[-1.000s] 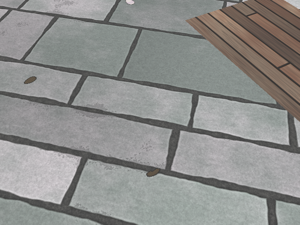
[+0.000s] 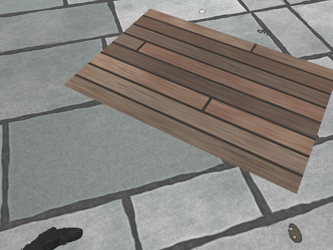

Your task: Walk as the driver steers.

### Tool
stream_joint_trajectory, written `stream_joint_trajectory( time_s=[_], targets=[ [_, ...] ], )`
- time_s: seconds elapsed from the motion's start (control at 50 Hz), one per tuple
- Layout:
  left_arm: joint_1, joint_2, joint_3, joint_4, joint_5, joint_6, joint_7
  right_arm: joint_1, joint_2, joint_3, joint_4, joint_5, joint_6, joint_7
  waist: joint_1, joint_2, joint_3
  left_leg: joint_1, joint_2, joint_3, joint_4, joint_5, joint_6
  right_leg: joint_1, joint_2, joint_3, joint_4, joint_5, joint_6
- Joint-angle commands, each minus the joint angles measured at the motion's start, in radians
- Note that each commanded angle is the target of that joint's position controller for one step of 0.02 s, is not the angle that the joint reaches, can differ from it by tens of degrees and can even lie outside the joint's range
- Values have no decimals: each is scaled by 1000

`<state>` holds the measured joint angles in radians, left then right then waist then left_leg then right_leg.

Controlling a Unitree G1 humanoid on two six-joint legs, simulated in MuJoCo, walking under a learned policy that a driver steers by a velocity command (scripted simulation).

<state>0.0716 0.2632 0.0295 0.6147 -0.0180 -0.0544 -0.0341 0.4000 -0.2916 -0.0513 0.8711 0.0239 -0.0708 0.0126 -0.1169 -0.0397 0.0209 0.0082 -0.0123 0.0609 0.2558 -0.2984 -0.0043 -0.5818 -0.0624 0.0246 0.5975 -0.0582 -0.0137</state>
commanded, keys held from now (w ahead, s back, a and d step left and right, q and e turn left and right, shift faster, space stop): no key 0.22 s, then q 0.76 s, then no key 0.02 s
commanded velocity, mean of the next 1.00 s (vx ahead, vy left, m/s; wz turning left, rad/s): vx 0.12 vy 0.00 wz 0.30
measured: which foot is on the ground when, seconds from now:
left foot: down 0.00-0.08, up 0.10-0.54, down 0.56-1.00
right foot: up 0.00-0.06, down 0.08-0.56, up 0.58-1.00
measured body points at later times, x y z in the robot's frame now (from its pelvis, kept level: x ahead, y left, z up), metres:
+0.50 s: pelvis +0.16 -0.03 +0.00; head +0.18 -0.01 +0.45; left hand +0.26 +0.26 -0.12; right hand +0.32 -0.29 -0.10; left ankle +0.18 +0.10 -0.72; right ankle +0.17 -0.13 -0.74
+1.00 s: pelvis +0.19 -0.02 +0.00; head +0.22 +0.01 +0.45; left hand +0.24 +0.31 -0.10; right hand +0.43 -0.24 -0.09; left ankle +0.17 +0.09 -0.74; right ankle +0.25 -0.14 -0.72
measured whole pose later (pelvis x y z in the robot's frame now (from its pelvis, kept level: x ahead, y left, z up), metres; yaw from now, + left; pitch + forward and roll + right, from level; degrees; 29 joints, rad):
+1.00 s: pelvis +0.19 -0.02 +0.00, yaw +23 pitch +2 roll -1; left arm 0.07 0.30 0.08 0.79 -0.01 -0.01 0.02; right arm 0.15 -0.32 -0.08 0.71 0.02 0.05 -0.03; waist -0.03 0.01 0.05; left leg -0.30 -0.09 -0.22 0.48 -0.20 0.02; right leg -0.33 0.05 0.10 0.60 -0.33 0.08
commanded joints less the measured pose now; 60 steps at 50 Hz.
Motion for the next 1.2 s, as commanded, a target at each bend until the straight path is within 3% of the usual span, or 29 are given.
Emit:
stream_joint_trajectory(
  time_s=[0.02,0.06,0.08,0.1,0.12,0.14,0.18,0.2,0.24,0.3,0.38,0.44,0.52,0.56,0.58,0.6,0.62,0.64,0.68,0.8,0.94,1.0,1.02,1.04,1.06,1.08,1.1,1.14,1.2],
  targets=[
    [-61,90,30,-90,2,-22,-7,-26,-192,-43,-34,6,5,-8,65,132,31,-6,269,-143,-6,494,154,76,31,-26,-77,-29,-38],
    [138,149,63,-28,27,-25,1,-40,-180,-35,-36,4,14,-16,175,109,-108,-48,187,-69,262,777,93,396,77,-63,-157,102,-85],
    [280,217,80,-3,44,-22,14,-48,-133,-15,-67,-26,7,-21,225,20,-250,-227,130,-35,516,518,41,683,-87,96,-89,411,-140],
    [299,285,84,-2,53,-11,18,90,-24,26,-73,-41,-6,-12,164,-251,-389,-569,-25,-36,878,-263,-34,979,-361,481,-106,605,-333],
    [326,206,72,6,34,-1,15,79,-127,0,-36,-21,-11,-9,208,-150,-450,-599,-7,-173,1007,-357,-40,937,-350,536,-144,575,-352],
    [252,172,56,5,26,-1,14,-3,-161,-12,-58,3,-10,-7,193,-108,-296,-664,36,-158,1030,-315,-37,827,-304,377,-150,629,-314],
    [143,117,39,11,20,-5,12,-88,-130,-9,-69,-15,3,-19,143,-15,-161,-642,97,-126,913,-200,-47,613,-215,239,-207,610,-254],
    [110,105,36,16,26,-7,10,-83,-118,-10,-66,-19,18,-23,109,-21,-138,-555,114,-128,856,-160,-51,505,-189,195,-248,598,-237],
    [61,92,34,35,42,-19,9,-34,-59,2,-46,-19,45,-30,61,-44,-142,-417,108,-118,732,-100,-67,384,-172,119,-285,616,-241],
    [23,117,42,67,50,-24,19,-74,-48,8,-49,-24,66,-37,64,-72,-141,-315,96,-105,546,30,-66,315,-158,31,-316,554,-228],
    [59,179,62,112,38,7,44,-195,-109,-14,-108,-15,90,-32,110,-61,-91,-381,91,-96,530,47,-44,353,-206,44,-353,265,-233],
    [65,183,67,129,25,30,54,-254,-108,-24,-147,-15,106,-25,129,-46,-48,-439,97,-88,511,-30,-26,402,-241,64,-346,119,-234],
    [47,198,76,138,3,56,65,-243,-90,-32,-164,-10,106,-3,108,-43,-59,-372,55,-20,330,15,6,475,-234,26,-230,196,-186],
    [105,170,73,160,1,60,70,-197,-148,-54,-161,-15,99,-4,99,35,-87,-215,69,-94,140,320,64,420,-143,-65,-58,90,-74],
    [102,120,59,126,44,50,64,-173,-273,-84,-175,-20,100,-21,134,298,-121,-47,276,-382,151,736,178,196,-7,-171,201,-212,24],
    [-4,115,54,90,49,47,67,-133,-254,-77,-181,-38,93,-17,55,334,-136,10,398,-563,114,845,361,-10,119,-81,407,-615,71],
    [-9,146,64,93,36,47,62,-130,-224,-68,-184,-43,76,-14,54,200,-160,9,369,-519,110,815,367,-38,87,21,533,-618,68],
    [2,146,68,103,18,50,62,-175,-206,-67,-188,-34,63,-17,83,156,-145,5,314,-441,126,774,313,-57,65,42,557,-544,64],
    [12,161,77,118,23,60,77,-241,-181,-61,-203,-5,62,-27,109,120,-126,-29,259,-385,122,686,243,-54,43,57,491,-432,75],
    [-12,121,68,113,12,57,76,-223,-203,-70,-212,-9,84,-49,104,158,-143,-59,208,-398,120,620,235,42,86,56,294,-318,111],
    [-15,135,71,113,5,42,57,-261,-206,-72,-226,-11,104,-47,94,208,-108,-156,177,-521,118,412,219,193,111,75,74,-305,98],
    [58,142,77,136,3,26,43,-298,-193,-66,-235,0,113,-50,134,211,-118,-158,146,-550,170,408,180,309,109,56,-142,-196,70],
    [89,149,80,150,7,23,40,-295,-175,-59,-236,3,116,-55,145,195,-120,-193,112,-527,202,336,142,392,83,50,-253,-72,51],
    [96,199,89,146,23,25,43,-247,-132,-46,-231,-9,116,-56,120,80,-138,-284,44,-452,318,137,89,496,-65,179,-288,4,-1],
    [54,271,98,133,42,35,49,-190,-98,-37,-237,-14,108,-55,60,-171,-101,-468,-135,-285,482,-254,27,540,-238,394,-292,228,-141],
    [55,235,89,125,64,31,45,-203,-177,-59,-235,-27,97,-57,99,-185,-93,-510,-105,-263,711,-374,-19,456,-346,512,-317,219,-276],
    [15,192,75,113,56,26,45,-199,-228,-79,-213,-17,97,-57,89,-107,-64,-503,-78,-279,825,-313,-32,419,-299,438,-317,157,-270],
    [-35,143,58,114,20,25,49,-187,-190,-78,-181,-19,114,-64,80,-83,-27,-516,-72,-272,879,-205,-63,418,-187,295,-298,66,-192],
    [4,124,41,146,19,30,55,-216,-117,-53,-187,-12,114,-59,102,-106,-24,-475,-57,-227,772,-144,-91,447,-134,208,-290,123,-192]
  ],
)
